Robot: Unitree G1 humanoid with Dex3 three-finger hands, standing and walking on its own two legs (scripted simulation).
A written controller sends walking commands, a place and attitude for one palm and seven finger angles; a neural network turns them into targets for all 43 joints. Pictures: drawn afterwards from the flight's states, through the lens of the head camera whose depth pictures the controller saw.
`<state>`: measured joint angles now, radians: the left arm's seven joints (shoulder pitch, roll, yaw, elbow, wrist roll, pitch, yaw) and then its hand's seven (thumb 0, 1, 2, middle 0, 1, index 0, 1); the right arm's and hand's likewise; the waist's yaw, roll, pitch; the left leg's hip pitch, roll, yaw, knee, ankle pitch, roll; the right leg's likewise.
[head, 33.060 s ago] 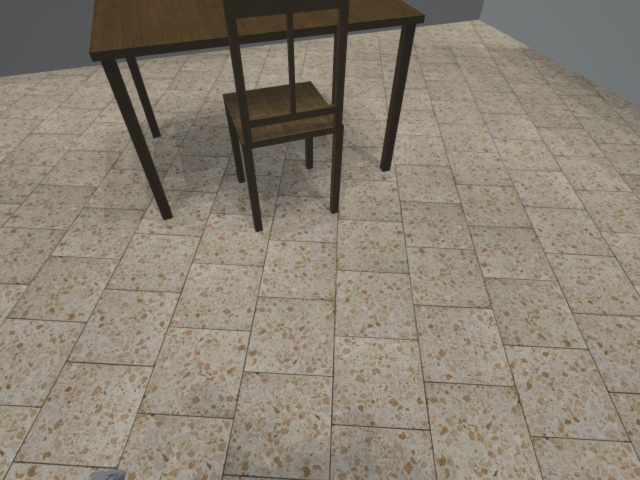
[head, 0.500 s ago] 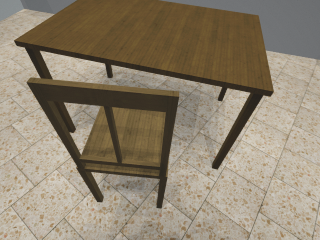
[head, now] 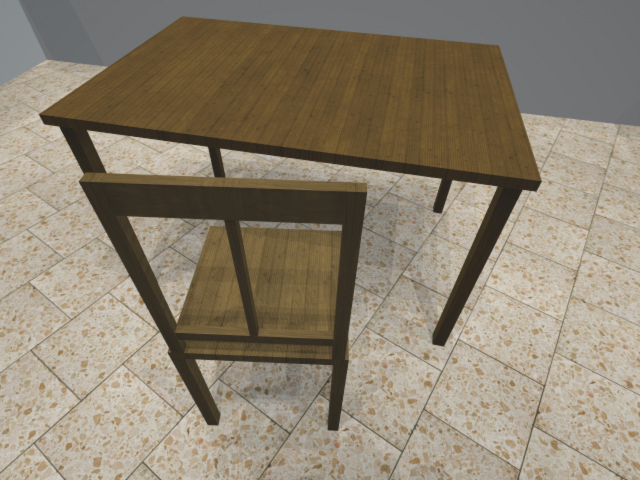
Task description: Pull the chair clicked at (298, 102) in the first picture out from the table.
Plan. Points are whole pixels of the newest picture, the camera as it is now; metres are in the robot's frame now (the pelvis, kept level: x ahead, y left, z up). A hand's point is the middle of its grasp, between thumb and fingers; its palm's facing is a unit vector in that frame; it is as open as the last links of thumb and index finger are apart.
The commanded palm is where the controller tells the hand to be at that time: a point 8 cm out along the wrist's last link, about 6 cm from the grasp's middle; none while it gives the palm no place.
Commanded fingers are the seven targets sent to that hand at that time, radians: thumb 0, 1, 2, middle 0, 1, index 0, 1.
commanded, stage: come to a stop and stand still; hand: left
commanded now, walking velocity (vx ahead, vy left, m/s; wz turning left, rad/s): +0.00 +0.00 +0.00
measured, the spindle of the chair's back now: (244, 283) +0.44 +0.16 -0.06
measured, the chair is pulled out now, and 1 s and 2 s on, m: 0.18 0.18 0.18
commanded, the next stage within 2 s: look again from close up in 0.62 s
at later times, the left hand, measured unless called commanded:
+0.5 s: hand out of the picture +0.01 +0.18 -0.18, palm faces +0.01 -0.99 -0.16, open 7.4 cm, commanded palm none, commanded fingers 0.00 0.90 0.90 -0.20 -0.30 -0.20 -0.30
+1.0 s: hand out of the picture +0.03 +0.18 -0.18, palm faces +0.00 -0.99 -0.16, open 7.4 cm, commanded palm none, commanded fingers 0.00 0.90 0.90 -0.20 -0.30 -0.20 -0.30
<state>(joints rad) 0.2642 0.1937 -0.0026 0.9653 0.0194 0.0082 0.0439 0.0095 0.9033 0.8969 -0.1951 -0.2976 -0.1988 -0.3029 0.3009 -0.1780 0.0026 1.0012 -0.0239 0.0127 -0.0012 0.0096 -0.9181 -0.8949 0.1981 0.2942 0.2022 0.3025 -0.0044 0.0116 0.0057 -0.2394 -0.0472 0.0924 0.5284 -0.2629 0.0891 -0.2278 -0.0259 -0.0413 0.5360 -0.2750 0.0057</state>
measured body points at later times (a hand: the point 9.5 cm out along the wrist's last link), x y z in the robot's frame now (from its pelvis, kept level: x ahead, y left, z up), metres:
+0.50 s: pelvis +0.02 +0.02 +0.01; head +0.03 +0.04 +0.46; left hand +0.01 +0.24 -0.16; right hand +0.03 -0.21 -0.15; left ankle +0.02 +0.06 -0.73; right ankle +0.01 -0.13 -0.73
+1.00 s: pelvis +0.03 +0.02 +0.01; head +0.04 +0.04 +0.46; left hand +0.03 +0.24 -0.16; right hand +0.02 -0.19 -0.15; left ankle +0.02 +0.06 -0.73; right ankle +0.01 -0.13 -0.73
